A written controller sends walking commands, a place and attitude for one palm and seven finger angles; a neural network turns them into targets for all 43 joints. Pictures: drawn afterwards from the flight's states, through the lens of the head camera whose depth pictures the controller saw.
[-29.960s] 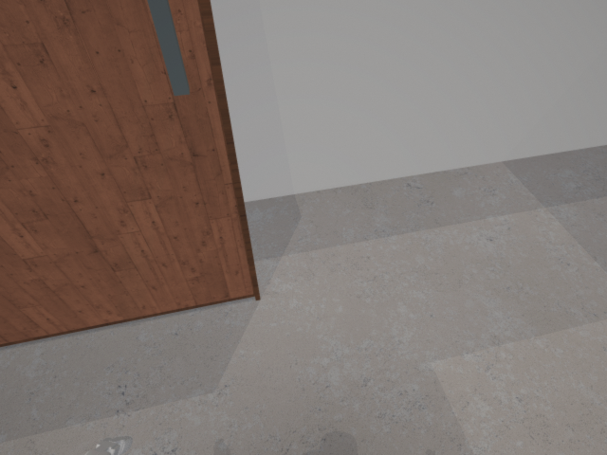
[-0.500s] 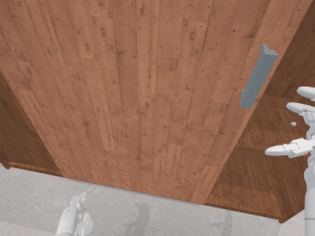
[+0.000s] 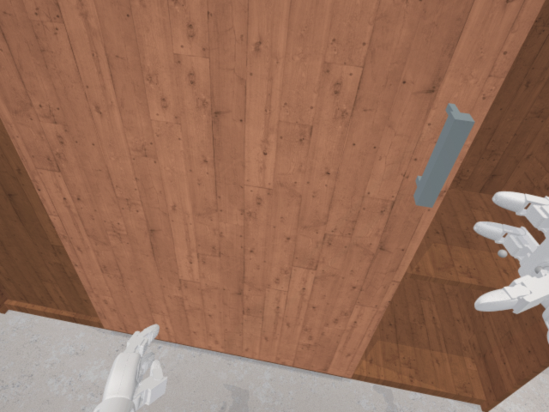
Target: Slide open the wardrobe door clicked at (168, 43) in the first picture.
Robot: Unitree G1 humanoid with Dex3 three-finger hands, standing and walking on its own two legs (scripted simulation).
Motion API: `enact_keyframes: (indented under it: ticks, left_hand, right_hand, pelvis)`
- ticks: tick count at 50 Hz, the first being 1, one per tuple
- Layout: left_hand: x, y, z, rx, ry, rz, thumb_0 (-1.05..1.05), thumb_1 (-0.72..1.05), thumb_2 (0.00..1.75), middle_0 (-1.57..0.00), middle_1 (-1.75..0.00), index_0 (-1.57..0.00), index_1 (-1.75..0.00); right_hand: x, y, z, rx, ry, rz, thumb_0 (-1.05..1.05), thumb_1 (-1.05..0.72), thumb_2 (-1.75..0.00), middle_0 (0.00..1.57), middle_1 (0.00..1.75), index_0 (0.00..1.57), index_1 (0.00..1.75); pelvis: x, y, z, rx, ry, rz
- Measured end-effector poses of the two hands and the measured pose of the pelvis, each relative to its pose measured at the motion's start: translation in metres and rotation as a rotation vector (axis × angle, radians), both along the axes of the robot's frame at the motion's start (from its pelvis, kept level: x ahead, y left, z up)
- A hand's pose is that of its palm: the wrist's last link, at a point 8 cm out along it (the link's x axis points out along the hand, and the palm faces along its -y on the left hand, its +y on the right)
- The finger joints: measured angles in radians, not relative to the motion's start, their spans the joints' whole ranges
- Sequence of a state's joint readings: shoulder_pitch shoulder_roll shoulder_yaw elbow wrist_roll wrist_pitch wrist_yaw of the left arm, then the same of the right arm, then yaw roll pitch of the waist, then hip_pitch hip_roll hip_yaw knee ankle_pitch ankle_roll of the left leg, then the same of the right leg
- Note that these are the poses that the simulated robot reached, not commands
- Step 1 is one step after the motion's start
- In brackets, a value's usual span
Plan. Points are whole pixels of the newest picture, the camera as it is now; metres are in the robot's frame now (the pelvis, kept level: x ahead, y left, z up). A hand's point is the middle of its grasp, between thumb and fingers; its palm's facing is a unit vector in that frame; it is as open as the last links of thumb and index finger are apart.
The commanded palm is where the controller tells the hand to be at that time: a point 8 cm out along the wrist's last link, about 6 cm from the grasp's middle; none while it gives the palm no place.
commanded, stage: draw the hand back to the body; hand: right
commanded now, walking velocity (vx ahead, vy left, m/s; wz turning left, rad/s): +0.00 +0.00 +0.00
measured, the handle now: (437, 155) +0.46 -0.26 +0.20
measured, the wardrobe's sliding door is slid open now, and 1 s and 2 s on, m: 0.47 0.47 0.47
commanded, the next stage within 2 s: step back with the hand held close in 1.30 s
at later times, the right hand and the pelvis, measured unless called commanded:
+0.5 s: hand (534, 303) +0.20 -0.28 +0.17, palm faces +0.52 +0.81 -0.28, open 13.0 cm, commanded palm +0.16 -0.31 +0.18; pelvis +0.00 +0.00 +0.00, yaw +0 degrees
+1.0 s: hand (513, 311) +0.20 -0.26 +0.16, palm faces +0.46 +0.82 -0.35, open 8.2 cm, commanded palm +0.16 -0.30 +0.17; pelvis +0.02 +0.00 +0.00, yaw +1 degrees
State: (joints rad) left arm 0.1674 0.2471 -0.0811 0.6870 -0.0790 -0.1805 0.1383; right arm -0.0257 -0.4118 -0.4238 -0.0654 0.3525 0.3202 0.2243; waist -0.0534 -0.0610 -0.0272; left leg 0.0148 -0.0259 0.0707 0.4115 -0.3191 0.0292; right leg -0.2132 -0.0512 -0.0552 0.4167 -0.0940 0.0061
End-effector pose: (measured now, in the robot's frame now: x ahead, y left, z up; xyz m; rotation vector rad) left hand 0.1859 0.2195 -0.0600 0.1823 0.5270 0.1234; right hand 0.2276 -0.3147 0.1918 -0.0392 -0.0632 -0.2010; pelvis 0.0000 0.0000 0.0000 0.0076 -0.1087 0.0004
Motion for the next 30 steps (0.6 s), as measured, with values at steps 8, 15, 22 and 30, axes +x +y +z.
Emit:
enact_keyframes:
  ticks: [8,15,22,30]
  left_hand:
    - [0.013,0.004,0.013,0.014,-0.057,-0.025,0.02,0.90,0.90,-0.20,-0.30,-0.20,-0.30]
    - [0.015,-0.005,0.016,0.033,-0.078,-0.071,0.01,0.90,0.90,-0.20,-0.30,-0.20,-0.30]
    - [-0.006,-0.011,-0.004,0.015,0.030,-0.087,0.01,0.90,0.90,-0.20,-0.30,-0.21,-0.30]
    - [-0.025,-0.007,-0.022,0.016,0.138,-0.054,0.02,0.90,0.90,-0.20,-0.30,-0.21,-0.30]
  right_hand:
    - [-0.031,-0.006,-0.014,0.014,-0.015,-0.068,-0.01,0.55,-0.20,0.25,1.15,0.25,1.15]
    - [-0.046,-0.001,-0.011,-0.141,-0.047,-0.160,-0.01,0.47,-0.24,0.25,1.10,0.25,1.09]
    - [-0.067,-0.005,-0.009,-0.300,-0.097,-0.312,-0.01,0.27,-0.34,0.25,0.98,0.24,0.98]
    - [-0.066,0.002,-0.013,-0.330,-0.112,-0.314,-0.01,0.00,-0.47,0.24,0.82,0.24,0.82]
  pelvis:
    - [0.001,0.001,-0.002,0.001,-0.010,-0.003]
    - [-0.005,0.000,-0.001,0.012,-0.020,-0.013]
    - [-0.004,-0.003,0.002,0.010,-0.009,-0.003]
    - [0.004,-0.006,0.004,0.002,-0.018,0.002]
